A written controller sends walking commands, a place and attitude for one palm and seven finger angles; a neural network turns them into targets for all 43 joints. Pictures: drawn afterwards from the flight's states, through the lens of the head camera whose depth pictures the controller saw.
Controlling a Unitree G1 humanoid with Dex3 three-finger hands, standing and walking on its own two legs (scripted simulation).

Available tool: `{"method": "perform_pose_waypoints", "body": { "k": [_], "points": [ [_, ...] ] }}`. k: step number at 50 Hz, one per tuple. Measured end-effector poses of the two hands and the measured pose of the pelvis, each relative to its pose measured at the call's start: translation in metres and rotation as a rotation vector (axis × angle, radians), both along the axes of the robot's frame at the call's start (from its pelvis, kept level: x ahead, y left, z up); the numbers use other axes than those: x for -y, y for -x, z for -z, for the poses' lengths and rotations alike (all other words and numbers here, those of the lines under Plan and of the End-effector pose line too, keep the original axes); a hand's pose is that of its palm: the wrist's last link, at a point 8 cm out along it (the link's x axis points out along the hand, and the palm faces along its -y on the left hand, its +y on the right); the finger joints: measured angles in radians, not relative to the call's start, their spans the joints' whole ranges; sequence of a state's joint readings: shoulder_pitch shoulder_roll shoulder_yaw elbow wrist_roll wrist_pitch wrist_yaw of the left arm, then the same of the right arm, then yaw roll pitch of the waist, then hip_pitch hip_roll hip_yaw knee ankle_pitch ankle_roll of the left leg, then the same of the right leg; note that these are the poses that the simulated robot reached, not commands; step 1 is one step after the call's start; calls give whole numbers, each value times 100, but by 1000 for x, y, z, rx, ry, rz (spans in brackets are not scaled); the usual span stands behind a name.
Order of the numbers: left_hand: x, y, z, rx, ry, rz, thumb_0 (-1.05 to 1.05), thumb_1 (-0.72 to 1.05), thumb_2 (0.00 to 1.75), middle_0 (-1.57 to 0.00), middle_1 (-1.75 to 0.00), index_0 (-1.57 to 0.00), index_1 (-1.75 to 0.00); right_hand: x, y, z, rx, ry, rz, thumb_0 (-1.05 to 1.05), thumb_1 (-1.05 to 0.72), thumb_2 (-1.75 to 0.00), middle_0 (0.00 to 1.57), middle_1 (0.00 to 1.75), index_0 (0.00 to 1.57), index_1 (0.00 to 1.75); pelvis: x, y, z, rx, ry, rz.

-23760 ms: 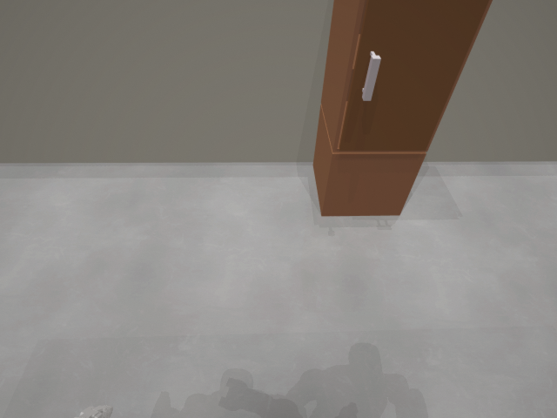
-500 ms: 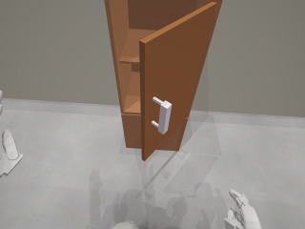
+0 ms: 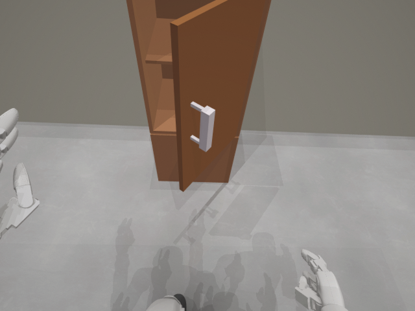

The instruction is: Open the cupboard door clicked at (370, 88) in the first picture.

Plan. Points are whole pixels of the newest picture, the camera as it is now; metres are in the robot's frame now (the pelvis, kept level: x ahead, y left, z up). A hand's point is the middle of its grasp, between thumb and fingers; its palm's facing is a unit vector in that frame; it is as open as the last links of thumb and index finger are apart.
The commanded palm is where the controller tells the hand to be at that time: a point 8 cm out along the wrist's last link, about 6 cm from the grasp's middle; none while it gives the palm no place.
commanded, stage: stop stepping back and stand still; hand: left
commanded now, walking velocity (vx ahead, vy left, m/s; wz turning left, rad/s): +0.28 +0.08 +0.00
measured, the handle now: (200, 126) +0.55 +0.07 -0.01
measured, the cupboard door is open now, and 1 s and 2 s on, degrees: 53 53 53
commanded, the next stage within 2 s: let the arm hang, fingers relaxed in 0.80 s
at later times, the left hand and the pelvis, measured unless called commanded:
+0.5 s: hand out of the picture +0.12 +0.26 +0.18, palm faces +0.52 -0.76 -0.39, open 7.5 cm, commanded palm +0.05 +0.30 +0.19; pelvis -0.07 -0.01 +0.01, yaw +4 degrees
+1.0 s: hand (29, 293) +0.13 +0.28 +0.04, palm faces +0.30 -0.86 -0.42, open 7.4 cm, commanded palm none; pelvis -0.08 +0.02 +0.01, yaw +6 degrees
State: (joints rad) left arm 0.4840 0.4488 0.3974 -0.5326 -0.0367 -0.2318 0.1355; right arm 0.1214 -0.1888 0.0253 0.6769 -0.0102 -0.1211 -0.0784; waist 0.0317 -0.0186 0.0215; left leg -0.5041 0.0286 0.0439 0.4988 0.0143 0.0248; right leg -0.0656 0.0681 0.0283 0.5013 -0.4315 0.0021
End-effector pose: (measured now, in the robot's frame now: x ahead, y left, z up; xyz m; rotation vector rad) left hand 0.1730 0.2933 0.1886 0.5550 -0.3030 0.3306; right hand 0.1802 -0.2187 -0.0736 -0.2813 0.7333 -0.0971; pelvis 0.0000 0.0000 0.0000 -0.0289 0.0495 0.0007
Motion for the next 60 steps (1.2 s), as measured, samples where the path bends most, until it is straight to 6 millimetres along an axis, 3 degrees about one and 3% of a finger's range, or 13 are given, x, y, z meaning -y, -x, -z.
{"method": "perform_pose_waypoints", "body": {
  "k": [4, 8, 13, 17, 23, 35, 41, 45, 47, 50, 52, 56, 60],
  "points": [
    [3, 4, -18, 36, -21, 57, 2, 88, 90, -22, -30, -21, -30, 13, 17, -23, 74, 6, 49, 2, -90, -90, 20, 30, 20, 30, 4, 11, -7, 46, -1, -6],
    [6, 31, -21, -18, -50, 31, 1, 88, 90, -22, -30, -21, -30, 26, 38, -36, 149, 2, 72, 2, -90, -90, 20, 30, 20, 30, 10, 26, -8, 70, -8, -6],
    [11, 80, -8, -97, -54, -62, 1, 88, 90, -21, -30, -21, -30, 44, 68, -21, 90, 18, 72, 1, -90, -90, 20, 30, 20, 30, 18, 48, -5, 68, -62, -6],
    [8, 100, -4, -46, 44, -146, 1, 88, 90, -22, -30, -21, -30, 48, 101, -13, -38, 38, 66, 1, -90, -90, 20, 30, 20, 30, 22, 53, -17, 42, -85, -14],
    [1, 97, 1, 20, 105, -187, 2, 88, 90, -21, -30, -21, -30, 44, 123, -5, -54, 65, 48, 2, -90, -90, 20, 30, 20, 30, 13, 65, -13, 25, -39, -63],
    [-7, 110, -15, -4, -44, -98, 1, 88, 90, -21, -30, -21, -30, 8, 128, -1, 41, -59, 67, 2, -90, -90, 20, 30, 20, 30, 3, 84, -7, 70, -44, -18],
    [-16, 108, 6, -29, 29, -151, 1, 88, 90, -21, -30, -21, -30, 7, 127, 11, -21, -42, 44, 1, -90, -90, 20, 30, 20, 30, -2, 83, -2, 52, -22, -34],
    [-21, 104, 19, -55, 78, -139, 1, 88, 90, -21, -30, -21, -30, 7, 127, 8, -55, 1, 42, 2, -90, -90, 20, 30, 20, 30, -10, 81, -3, 63, -28, -38],
    [-26, 92, 44, -159, 107, -125, 1, 89, 90, -21, -30, -21, -30, 8, 126, 10, -74, -5, 14, 2, -90, -90, 20, 30, 20, 30, -15, 79, -4, 44, -27, -64],
    [-26, 79, 122, -512, 259, -170, 1, 89, 90, -20, -30, -20, -30, 10, 131, 22, -163, -3, -3, 1, -90, -90, 20, 30, 20, 30, -20, 78, -8, 23, -23, -110],
    [-11, 85, 176, -741, 353, -184, 1, 90, 90, -20, -30, -20, -30, 11, 139, 27, -216, 1, -5, 1, -90, -90, 20, 30, 20, 30, -19, 79, -9, 21, -28, -121],
    [43, 120, 261, -1102, 497, -142, 1, 90, 90, -20, -30, -19, -30, 17, 164, 35, -320, -8, 21, 1, -90, -90, 20, 30, 20, 30, -8, 80, -8, 33, -57, -95],
    [95, 169, 310, -1331, 584, -108, 1, 91, 90, -20, -30, -20, -30, 29, 190, 52, -430, -33, 75, 1, -90, -90, 20, 30, 20, 30, 7, 77, 0, 46, -79, -64]
  ]
}}
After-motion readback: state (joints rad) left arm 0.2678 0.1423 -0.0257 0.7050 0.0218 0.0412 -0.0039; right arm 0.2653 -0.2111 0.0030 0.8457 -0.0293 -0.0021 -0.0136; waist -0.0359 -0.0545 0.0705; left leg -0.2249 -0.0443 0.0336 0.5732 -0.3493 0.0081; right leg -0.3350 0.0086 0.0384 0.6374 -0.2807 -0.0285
